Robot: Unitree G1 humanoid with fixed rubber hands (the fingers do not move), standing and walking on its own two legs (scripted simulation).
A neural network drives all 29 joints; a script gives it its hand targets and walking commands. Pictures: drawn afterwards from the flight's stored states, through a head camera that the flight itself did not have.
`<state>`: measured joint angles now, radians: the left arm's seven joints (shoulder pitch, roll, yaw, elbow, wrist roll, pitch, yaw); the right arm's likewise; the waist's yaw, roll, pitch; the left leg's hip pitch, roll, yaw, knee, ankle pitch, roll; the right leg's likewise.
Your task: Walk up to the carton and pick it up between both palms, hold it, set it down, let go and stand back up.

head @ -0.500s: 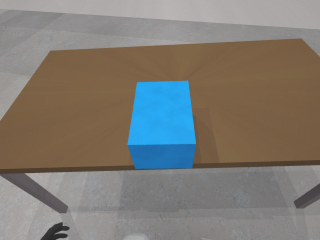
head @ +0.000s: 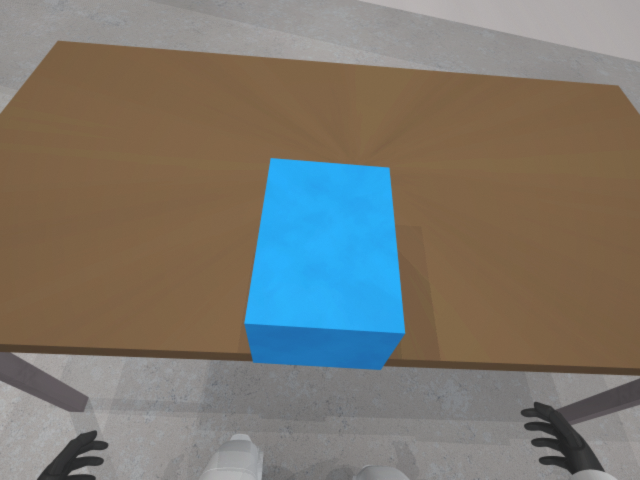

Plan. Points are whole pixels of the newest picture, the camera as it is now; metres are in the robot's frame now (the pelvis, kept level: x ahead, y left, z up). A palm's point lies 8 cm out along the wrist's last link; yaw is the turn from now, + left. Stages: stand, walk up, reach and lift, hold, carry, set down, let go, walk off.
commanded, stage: walk up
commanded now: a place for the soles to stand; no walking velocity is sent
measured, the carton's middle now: (324, 261) +0.42 +0.00 -0.03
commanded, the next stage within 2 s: none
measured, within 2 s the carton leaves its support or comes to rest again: neither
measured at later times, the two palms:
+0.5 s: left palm out of the picture +0.13 +0.31 -0.05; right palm out of the picture +0.06 -0.34 -0.09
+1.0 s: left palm out of the picture -0.03 +0.31 -0.09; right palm out of the picture +0.13 -0.32 -0.07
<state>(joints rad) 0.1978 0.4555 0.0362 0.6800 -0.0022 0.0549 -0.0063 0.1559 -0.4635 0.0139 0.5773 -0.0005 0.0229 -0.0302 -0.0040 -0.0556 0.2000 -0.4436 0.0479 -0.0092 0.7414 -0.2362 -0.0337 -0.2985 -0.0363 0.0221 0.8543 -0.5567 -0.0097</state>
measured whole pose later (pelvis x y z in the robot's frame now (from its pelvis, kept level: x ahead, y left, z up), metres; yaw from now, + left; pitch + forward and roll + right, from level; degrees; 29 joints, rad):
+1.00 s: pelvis -0.02 +0.00 +0.03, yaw +4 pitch -4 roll -2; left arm 0.23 0.38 0.06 1.03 0.00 0.03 -0.02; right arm 0.09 -0.45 -0.05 0.96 0.02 0.04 0.00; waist 0.05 0.04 0.11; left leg -0.39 0.00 -0.11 0.73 -0.35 0.00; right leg -0.17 -0.03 -0.05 0.53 -0.30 0.01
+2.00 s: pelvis +0.00 -0.01 +0.04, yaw +4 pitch -3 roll +0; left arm 0.14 0.33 0.05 1.07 -0.01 -0.02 0.01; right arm 0.11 -0.35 -0.03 1.12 0.01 -0.01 -0.01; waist 0.00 0.01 0.07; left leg -0.10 0.02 -0.03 0.31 -0.16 -0.03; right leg -0.05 -0.04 -0.02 0.32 -0.22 0.03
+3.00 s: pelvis +0.00 -0.01 +0.02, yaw +2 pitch -3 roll +0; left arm 0.01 0.29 0.11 0.44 0.11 0.50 -0.03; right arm 0.04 -0.32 -0.05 0.85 0.05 -0.08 0.02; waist 0.00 -0.02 0.12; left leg -0.25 0.06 0.00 0.64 -0.33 -0.05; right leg -0.20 -0.01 0.01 0.62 -0.36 0.02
